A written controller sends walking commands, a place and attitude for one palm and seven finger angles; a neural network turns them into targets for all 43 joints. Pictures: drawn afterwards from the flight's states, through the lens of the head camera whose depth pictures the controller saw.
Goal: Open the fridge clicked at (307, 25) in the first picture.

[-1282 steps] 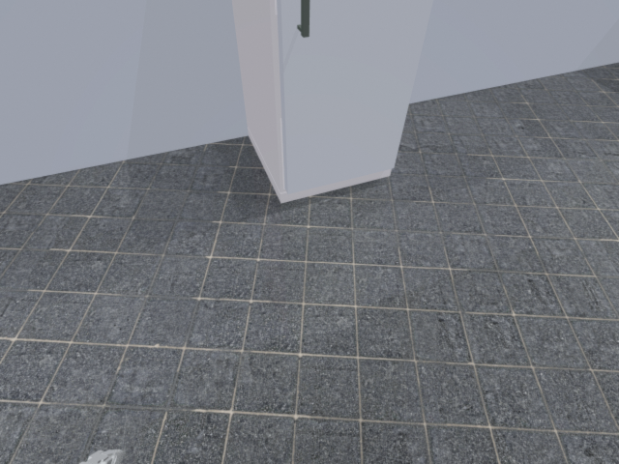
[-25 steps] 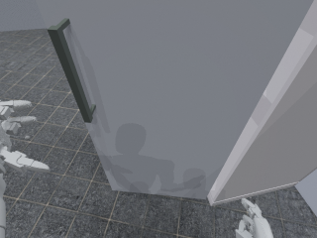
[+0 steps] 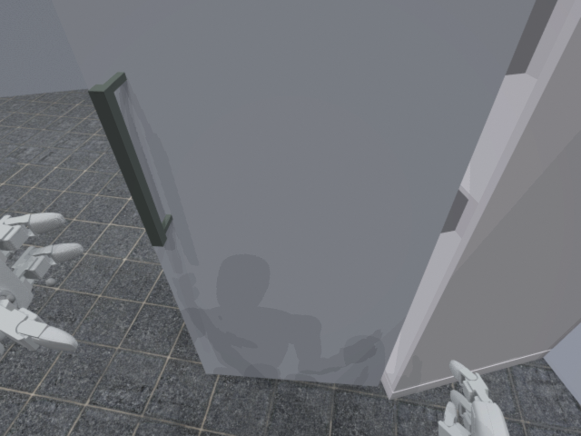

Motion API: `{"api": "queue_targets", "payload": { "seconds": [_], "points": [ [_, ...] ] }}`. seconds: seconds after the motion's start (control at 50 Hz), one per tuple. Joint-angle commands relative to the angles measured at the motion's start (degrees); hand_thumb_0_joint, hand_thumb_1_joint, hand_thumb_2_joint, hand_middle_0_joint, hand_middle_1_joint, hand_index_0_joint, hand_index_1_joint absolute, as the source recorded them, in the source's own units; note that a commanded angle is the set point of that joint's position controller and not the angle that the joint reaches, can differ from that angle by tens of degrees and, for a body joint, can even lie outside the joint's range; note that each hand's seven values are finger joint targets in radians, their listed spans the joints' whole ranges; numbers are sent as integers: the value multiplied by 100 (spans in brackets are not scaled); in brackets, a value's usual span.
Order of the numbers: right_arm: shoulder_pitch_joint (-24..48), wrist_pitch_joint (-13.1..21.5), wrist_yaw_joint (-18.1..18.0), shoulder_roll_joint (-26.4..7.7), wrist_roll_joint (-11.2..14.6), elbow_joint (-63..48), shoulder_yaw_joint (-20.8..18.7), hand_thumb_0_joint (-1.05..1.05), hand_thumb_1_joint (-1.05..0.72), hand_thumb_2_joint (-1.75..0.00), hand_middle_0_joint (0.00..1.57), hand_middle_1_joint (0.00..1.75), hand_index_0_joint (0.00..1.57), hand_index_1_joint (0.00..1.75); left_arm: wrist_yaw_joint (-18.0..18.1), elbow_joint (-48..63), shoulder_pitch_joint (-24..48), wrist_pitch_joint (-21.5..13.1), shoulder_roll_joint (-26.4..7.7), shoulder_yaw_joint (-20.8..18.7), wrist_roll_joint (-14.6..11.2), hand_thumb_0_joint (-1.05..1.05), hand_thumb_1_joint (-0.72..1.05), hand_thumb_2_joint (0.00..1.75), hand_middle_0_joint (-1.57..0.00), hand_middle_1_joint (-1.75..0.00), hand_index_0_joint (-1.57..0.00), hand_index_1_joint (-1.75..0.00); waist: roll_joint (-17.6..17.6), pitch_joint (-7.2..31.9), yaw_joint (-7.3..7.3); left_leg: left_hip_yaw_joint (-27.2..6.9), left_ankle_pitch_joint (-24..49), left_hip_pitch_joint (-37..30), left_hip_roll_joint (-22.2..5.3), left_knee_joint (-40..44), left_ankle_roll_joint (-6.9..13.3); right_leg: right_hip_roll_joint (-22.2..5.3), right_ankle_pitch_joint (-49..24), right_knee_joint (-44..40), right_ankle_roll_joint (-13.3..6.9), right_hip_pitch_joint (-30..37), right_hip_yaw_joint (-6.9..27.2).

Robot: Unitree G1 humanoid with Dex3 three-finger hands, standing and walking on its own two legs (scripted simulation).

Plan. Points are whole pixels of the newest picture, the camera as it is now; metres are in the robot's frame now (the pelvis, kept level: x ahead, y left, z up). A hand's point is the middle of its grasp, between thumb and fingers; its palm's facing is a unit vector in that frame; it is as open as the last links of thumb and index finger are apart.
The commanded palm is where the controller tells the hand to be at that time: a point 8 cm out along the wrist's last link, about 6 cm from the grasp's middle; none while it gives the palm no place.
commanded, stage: draw the hand back to the body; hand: left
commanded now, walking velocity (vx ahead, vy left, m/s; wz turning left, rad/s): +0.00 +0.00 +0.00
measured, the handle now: (141, 170) +0.43 +0.29 +0.16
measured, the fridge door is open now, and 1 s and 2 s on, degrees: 72 72 72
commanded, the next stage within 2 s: step back with the hand held close in 1.20 s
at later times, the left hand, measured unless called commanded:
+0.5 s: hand (55, 289) +0.22 +0.29 +0.15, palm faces +0.51 -0.78 -0.36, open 12.0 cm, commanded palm +0.16 +0.32 +0.17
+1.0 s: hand (62, 283) +0.22 +0.28 +0.17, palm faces +0.46 -0.81 -0.37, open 7.7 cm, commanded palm +0.17 +0.31 +0.19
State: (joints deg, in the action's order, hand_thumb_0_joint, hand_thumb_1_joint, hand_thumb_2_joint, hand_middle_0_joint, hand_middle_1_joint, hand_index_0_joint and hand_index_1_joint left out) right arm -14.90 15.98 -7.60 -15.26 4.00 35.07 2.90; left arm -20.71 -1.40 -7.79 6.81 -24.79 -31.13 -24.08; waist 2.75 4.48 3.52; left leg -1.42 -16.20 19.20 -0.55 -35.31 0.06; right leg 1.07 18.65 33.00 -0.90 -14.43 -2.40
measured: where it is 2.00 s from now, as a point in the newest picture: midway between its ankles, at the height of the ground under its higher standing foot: outside the picture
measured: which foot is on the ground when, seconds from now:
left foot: down 0.00-1.00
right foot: down 0.00-1.00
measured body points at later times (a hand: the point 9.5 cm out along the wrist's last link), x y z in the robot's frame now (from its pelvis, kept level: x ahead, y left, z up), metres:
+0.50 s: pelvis +0.01 +0.00 +0.01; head -0.01 -0.02 +0.46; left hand +0.18 +0.33 +0.17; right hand +0.18 -0.22 -0.08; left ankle +0.03 +0.12 -0.73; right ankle -0.01 -0.11 -0.73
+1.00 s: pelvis +0.02 +0.01 +0.01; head +0.00 +0.00 +0.46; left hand +0.19 +0.32 +0.19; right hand +0.22 -0.21 -0.06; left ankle +0.03 +0.12 -0.73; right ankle -0.01 -0.11 -0.73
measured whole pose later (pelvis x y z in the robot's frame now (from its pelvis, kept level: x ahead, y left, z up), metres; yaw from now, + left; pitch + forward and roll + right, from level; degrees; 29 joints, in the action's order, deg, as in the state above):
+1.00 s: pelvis +0.02 +0.01 +0.01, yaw -1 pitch -4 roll +0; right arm -10.6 6.2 -5.1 -12.3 -0.6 36.8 1.5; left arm 5.6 20.7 -24.5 -2.3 -20.4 -20.0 -4.6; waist 2.3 0.0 4.7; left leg 0.1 -13.6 6.9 0.6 -24.5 0.9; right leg -0.1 15.7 22.5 0.0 -2.7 -0.9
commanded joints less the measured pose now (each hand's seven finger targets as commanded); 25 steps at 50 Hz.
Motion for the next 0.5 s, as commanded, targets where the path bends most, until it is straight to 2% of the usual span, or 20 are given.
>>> {"api": "queue_targets", "payload": {
  "seconds": [0.0, 0.02, 0.06, 0.08, 0.1, 0.12, 0.14, 0.16, 0.18, 0.22, 0.24, 0.3, 0.32, 0.34, 0.36, 0.42, 0.44, 0.46, 0.48],
  "points": [
    [726, 333, -106, -670, 3, -883, -245, 0, -90, -90, 20, 30, 20, 30, 172, 1613, 1160, -284, -1464, -444, -9, 0, -55, 20, -25, -115, -25, -115, 233, 515, 55, -97, 711, -652, 123, 602, 170, 18, -912, -613, 29, -226, 58],
    [741, 343, -136, -655, 7, -846, -225, 0, -90, -90, 20, 30, 20, 30, 190, 1689, 1300, -320, -1442, -373, 17, 0, -51, 22, -25, -113, -25, -113, 294, 416, 9, -104, 646, -683, 119, 628, 166, 25, -823, -648, 25, -271, 55],
    [785, 396, -174, -640, -16, -798, -215, 0, -90, -90, 20, 30, 20, 30, 236, 1908, 1383, -420, -1446, -348, 41, 0, -44, 25, -25, -109, -25, -109, 403, 440, 11, -113, 617, -761, 124, 632, 177, 4, -797, -693, 20, -227, 101],
    [760, 404, -192, -638, -27, -746, -204, 0, -90, -90, 20, 30, 20, 30, 259, 1787, 1276, -437, -1545, -485, 34, 0, -41, 27, -25, -107, -25, -107, 290, 392, 41, -133, 580, -718, 126, 658, 171, 11, -753, -713, 16, -187, 88],
    [793, 416, -205, -634, -29, -723, -187, 0, -90, -90, 20, 30, 20, 30, 243, 1728, 1241, -435, -1463, -422, 46, 0, -37, 29, -24, -104, -24, -104, 281, 333, 49, -124, 534, -688, 131, 680, 168, 6, -705, -720, 19, -176, 82],
    [891, 339, -110, -669, -303, -582, -222, 0, -90, -90, 20, 30, 20, 30, 1328, 1751, 1660, -783, -2307, -639, 1054, 0, -33, 31, -24, -102, -24, -102, 244, -194, 61, -98, 315, -319, 231, 734, 127, -76, -256, -1170, 28, -322, 315],
    [897, 326, -83, -649, -334, -520, -240, 0, -90, -90, 20, 30, 20, 30, 1766, 1465, 1292, -902, -1713, -332, 1137, 0, -30, 32, -24, -100, -24, -100, 118, -420, -10, -78, 105, -285, 207, 756, 105, -171, 42, -1279, 20, -392, 269],
    [887, 259, -47, -591, -325, -494, -244, 0, -90, -90, 20, 30, 20, 30, 2033, 1502, 937, -991, -1272, 27, 1332, 0, -26, 34, -24, -98, -24, -98, 144, -408, -61, -57, -39, -445, 157, 830, 121, -199, 194, -1263, 26, -382, 221],
    [898, 202, -21, -571, -329, -509, -249, 0, -90, -90, 20, 30, 20, 30, 2218, 1657, 700, -1079, -1108, 175, 1428, 0, -22, 36, -24, -96, -24, -96, 237, -215, -37, -40, -51, -589, 155, 886, 151, -212, 136, -1220, 22, -248, 213],
    [932, 107, 19, -557, -344, -533, -260, 0, -90, -90, 20, 30, 20, 30, 2493, 2046, 516, -1236, -1099, 257, 1592, 0, -15, 39, -24, -92, -24, -92, 392, 70, -4, -13, -25, -780, 137, 1008, 173, -211, 16, -1178, 20, 3, 209],
    [931, 88, 26, -584, -363, -503, -294, 0, -90, -90, 20, 30, 20, 30, 2597, 2147, 434, -1307, -1146, 236, 1680, 0, -12, 41, -24, -89, -24, -89, 256, 241, 17, 2, 113, -884, 116, 1044, 185, -183, -134, -1192, 21, 129, 190],
    [976, -23, 36, -535, -383, -509, -311, 0, -90, -90, 20, 30, 20, 30, 2779, 2302, 183, -1411, -1071, 261, 1802, 0, -1, 46, -23, -83, -23, -83, -74, 202, 33, 45, 424, -989, 81, 1135, 216, -184, -402, -1184, 39, 302, 164],
    [980, -66, 41, -540, -395, -500, -322, 0, -90, -90, 20, 30, 20, 30, 2816, 2379, 128, -1435, -1137, 181, 1844, 0, 3, 48, -23, -81, -23, -81, -8, 287, 63, 53, 526, -1078, 84, 1176, 218, -178, -521, -1185, 32, 362, 160],
    [1021, -88, 29, -559, -402, -467, -332, 0, -90, -90, 20, 30, 20, 30, 2835, 2364, 12, -1451, -1196, 129, 1869, 0, 7, 50, -23, -79, -23, -79, 3, 184, 82, 61, 610, -1085, 80, 1198, 219, -166, -611, -1245, 30, 384, 153],
    [1024, -129, 39, -499, -387, -479, -324, 0, -90, -90, 20, 30, 20, 30, 2842, 2372, -114, -1459, -1030, 239, 1883, 0, 10, 51, -23, -77, -23, -77, 15, 63, 65, 59, 642, -1080, 53, 1263, 208, -178, -628, -1207, 30, 426, 129],
    [1053, -212, 49, -478, -408, -476, -324, 0, -90, -90, 20, 30, 20, 30, 2866, 2642, -174, -1497, -1018, 242, 1942, 0, 21, 57, -22, -70, -22, -70, 222, 102, 89, 82, 896, -1253, 79, 1308, 196, -162, -904, -1230, 17, 523, 108],
    [1076, -223, 42, -507, -422, -461, -346, 0, -90, -90, 20, 30, 20, 30, 2863, 2606, -310, -1491, -1079, 174, 1942, 0, 25, 58, -22, -68, -22, -68, 34, 53, 103, 80, 948, -1256, 67, 1327, 205, -150, -965, -1300, 27, 545, 102],
    [1071, -252, 53, -448, -409, -480, -349, 0, -90, -90, 20, 30, 20, 30, 2849, 2592, -483, -1478, -898, 302, 1936, 0, 28, 60, -22, -66, -22, -66, -8, -13, 76, 111, 1046, -1266, 39, 1325, 215, -177, -1076, -1246, 33, 593, 109],
    [1074, -291, 62, -474, -419, -487, -345, 0, -90, -90, 20, 30, 20, 30, 2845, 2640, -472, -1478, -973, 230, 1935, 0, 32, 62, -22, -64, -22, -64, -97, -4, 108, 108, 1125, -1283, 55, 1342, 211, -161, -1169, -1281, 38, 605, 97]
  ]
}}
